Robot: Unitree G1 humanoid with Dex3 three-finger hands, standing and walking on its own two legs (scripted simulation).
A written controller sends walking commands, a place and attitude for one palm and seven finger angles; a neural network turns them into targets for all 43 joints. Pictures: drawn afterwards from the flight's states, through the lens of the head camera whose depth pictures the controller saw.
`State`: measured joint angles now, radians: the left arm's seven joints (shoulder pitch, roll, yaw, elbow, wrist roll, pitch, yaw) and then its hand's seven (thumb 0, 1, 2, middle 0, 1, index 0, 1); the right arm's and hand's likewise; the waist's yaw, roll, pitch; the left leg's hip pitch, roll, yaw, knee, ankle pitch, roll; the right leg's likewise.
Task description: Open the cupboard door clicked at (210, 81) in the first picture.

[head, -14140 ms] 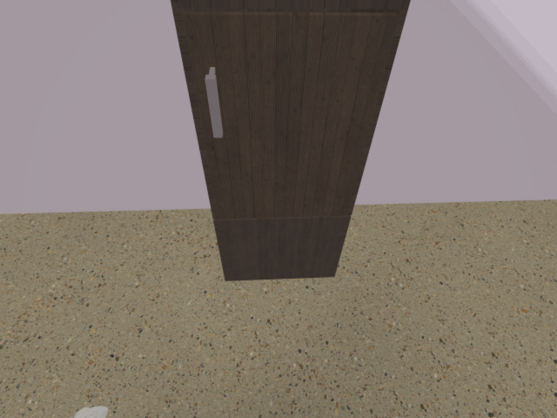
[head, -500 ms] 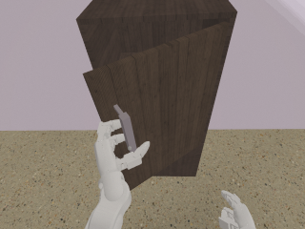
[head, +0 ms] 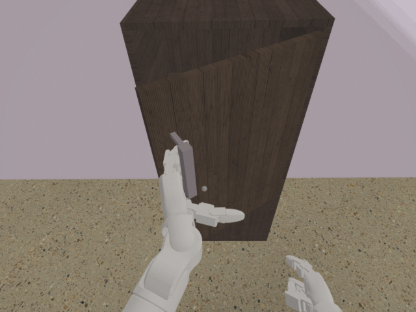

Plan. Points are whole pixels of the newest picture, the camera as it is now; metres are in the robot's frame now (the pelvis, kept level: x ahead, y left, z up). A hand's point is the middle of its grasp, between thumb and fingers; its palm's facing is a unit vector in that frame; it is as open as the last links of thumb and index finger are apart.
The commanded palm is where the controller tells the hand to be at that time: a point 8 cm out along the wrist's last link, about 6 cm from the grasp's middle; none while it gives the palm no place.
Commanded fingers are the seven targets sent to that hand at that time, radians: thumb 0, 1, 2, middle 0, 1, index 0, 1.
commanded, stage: slide the hand sideways off the handle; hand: left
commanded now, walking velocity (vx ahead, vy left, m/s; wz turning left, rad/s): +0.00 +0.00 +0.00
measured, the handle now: (183, 166) +0.37 +0.08 +0.11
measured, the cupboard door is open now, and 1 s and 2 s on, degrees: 33 38 38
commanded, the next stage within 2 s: draw the hand back to the body in 1.24 s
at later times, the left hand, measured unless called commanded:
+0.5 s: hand (208, 210) +0.27 +0.02 +0.11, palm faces -0.04 -1.00 +0.02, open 16.4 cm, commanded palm +0.23 +0.08 +0.11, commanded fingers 0.00 -0.50 0.30 -0.15 -0.30 -0.15 -0.30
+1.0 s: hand (176, 231) +0.23 +0.07 +0.11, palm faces +0.02 -1.00 +0.01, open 16.3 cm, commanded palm +0.18 +0.12 +0.11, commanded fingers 0.00 -0.50 0.30 -0.15 -0.30 -0.15 -0.30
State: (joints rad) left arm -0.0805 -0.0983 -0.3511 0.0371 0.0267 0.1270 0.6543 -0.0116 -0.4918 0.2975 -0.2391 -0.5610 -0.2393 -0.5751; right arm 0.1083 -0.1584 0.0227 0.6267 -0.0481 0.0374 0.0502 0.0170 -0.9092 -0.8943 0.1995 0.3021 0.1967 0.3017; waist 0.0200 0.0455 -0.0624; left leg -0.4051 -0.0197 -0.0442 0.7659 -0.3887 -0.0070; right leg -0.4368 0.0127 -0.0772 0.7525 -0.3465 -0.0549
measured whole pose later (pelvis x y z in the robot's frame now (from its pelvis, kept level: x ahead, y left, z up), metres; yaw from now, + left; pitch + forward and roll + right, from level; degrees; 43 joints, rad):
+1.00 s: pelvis +0.02 +0.00 +0.00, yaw -1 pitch +2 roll +0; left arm 0.50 0.05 -0.28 -0.40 0.01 -0.07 0.15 -0.01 -0.50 0.30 -0.15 -0.30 -0.15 -0.30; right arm 0.22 -0.19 0.05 0.43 -0.01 -0.03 0.01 0.02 -0.91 -0.89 0.20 0.30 0.20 0.30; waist 0.03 0.04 -0.06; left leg -0.39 -0.02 -0.03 0.78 -0.44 0.00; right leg -0.43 0.02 -0.06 0.77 -0.39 -0.05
